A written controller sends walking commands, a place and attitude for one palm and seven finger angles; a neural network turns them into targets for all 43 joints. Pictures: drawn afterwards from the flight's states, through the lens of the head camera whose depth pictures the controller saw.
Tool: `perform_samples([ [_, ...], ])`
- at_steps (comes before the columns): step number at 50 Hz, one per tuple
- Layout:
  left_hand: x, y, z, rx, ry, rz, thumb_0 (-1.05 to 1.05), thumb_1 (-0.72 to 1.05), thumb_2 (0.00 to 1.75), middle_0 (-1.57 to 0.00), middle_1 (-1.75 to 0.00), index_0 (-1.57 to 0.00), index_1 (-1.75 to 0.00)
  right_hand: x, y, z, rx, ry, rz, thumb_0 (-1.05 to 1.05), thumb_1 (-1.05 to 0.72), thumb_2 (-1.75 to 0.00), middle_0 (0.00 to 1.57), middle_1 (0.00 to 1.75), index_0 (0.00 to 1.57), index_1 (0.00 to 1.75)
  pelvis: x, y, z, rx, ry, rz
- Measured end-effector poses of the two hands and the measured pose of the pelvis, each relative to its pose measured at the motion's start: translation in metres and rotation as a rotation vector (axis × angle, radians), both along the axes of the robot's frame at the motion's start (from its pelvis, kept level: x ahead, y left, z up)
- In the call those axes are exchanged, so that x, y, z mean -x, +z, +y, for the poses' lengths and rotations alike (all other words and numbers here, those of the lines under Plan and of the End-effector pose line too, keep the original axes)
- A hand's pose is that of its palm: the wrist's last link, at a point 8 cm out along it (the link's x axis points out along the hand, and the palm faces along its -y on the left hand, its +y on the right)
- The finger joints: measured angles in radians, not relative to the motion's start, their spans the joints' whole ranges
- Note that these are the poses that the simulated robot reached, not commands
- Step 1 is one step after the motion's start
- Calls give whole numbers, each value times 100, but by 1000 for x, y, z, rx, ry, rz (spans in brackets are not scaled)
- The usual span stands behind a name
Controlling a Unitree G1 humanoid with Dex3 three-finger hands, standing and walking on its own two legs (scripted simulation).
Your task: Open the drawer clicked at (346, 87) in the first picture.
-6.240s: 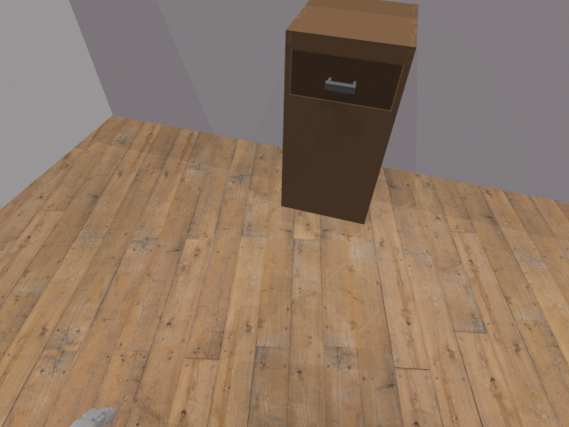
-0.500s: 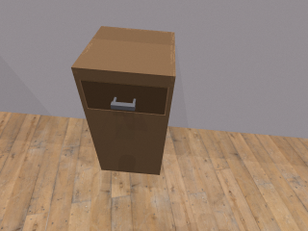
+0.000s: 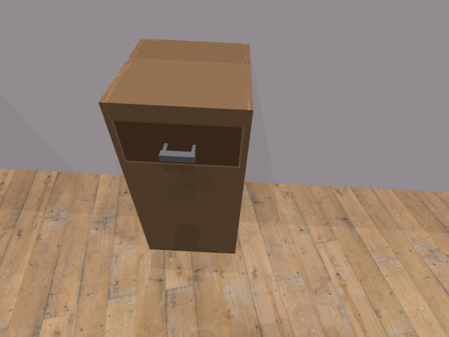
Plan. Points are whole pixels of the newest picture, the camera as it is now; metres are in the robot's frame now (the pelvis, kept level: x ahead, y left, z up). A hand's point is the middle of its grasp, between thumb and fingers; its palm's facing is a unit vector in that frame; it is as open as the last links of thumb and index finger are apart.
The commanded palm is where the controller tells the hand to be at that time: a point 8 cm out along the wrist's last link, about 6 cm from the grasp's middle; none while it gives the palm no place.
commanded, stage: shuffle to correct the standing spot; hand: left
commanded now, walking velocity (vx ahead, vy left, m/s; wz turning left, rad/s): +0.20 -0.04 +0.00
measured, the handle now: (178, 151) +0.63 +0.18 -0.08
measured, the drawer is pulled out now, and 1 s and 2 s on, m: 0.00 0.00 0.00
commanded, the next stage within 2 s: come to a stop and stand still in 0.28 s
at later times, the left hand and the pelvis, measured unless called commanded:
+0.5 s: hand (140, 335) +0.17 +0.19 -0.18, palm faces +0.00 -0.99 -0.17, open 7.3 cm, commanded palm none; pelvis +0.13 +0.00 +0.00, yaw +1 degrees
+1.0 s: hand (129, 309) +0.22 +0.22 -0.18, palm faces +0.08 -0.98 -0.15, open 7.3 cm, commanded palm none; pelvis +0.15 +0.04 -0.01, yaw +2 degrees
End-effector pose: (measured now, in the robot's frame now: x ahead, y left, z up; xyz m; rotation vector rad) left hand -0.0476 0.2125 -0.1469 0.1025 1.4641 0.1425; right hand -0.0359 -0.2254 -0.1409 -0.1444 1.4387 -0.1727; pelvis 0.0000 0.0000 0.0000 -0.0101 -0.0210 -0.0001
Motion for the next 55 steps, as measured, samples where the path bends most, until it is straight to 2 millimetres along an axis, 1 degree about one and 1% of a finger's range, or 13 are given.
perform_samples([
  [6,-14,-6,-17,21,44,8,0,91,90,-20,-30,-20,-30,-22,-6,-6,4,3,12,1,-90,-90,20,30,20,30,-26,-6,-7,18,10,14],
  [12,-32,-18,-18,60,88,23,0,91,90,-20,-30,-20,-30,-71,-3,2,27,36,-24,1,-91,-90,20,30,20,30,-54,-11,3,37,29,33],
  [15,-53,-20,-14,76,54,55,0,91,90,-20,-30,-20,-30,-92,0,12,38,12,-80,1,-91,-90,20,30,20,30,-72,-10,9,28,6,39],
  [18,-93,-15,-5,72,10,31,0,91,90,-20,-30,-20,-30,-96,4,21,38,-18,-79,0,-91,-90,20,30,20,30,-90,-5,12,38,3,36],
  [23,-177,-6,18,11,-41,-71,3,95,90,-20,-30,-20,-30,-83,9,35,3,-57,47,0,-90,-90,20,30,20,30,-120,1,7,42,5,37],
  [27,-245,-1,25,-43,-59,-185,2,94,90,-20,-30,-20,-30,-76,7,35,-26,-79,183,0,-90,-90,20,30,21,30,-145,-4,-2,33,19,26],
  [29,-272,-2,24,-70,-56,-244,2,94,90,-20,-30,-20,-30,-80,1,28,-35,-91,231,0,-90,-90,20,30,21,30,-161,-11,-7,14,33,19],
  [32,-292,2,21,-92,-38,-292,1,93,90,-20,-30,-20,-30,-104,-7,14,-17,-90,228,1,-90,-90,20,30,21,30,-171,-14,-7,10,50,10],
  [37,-296,4,18,-78,-30,-275,0,92,90,-20,-30,-20,-30,-174,-13,-1,19,-42,75,1,-91,-90,20,30,20,30,-168,-10,2,8,65,3],
  [40,-293,-2,22,-51,-26,-272,0,91,90,-20,-30,-20,-30,-216,-10,2,33,-1,-51,1,-91,-90,20,30,20,30,-162,-11,11,8,65,4],
  [43,-289,-12,34,-29,-16,-286,0,92,90,-21,-30,-20,-30,-243,-6,12,53,34,-161,0,-91,-90,20,30,20,30,-155,-17,23,15,56,-4],
  [48,-268,-15,55,-11,4,-251,0,91,90,-21,-30,-20,-30,-251,5,36,67,55,-242,0,-92,-90,20,30,20,30,-149,-15,40,18,38,-9],
  [55,-213,2,72,-25,25,-140,0,91,90,-20,-30,-20,-30,-237,23,40,75,61,-218,0,-93,-90,20,30,21,30,-144,5,45,21,11,22],
])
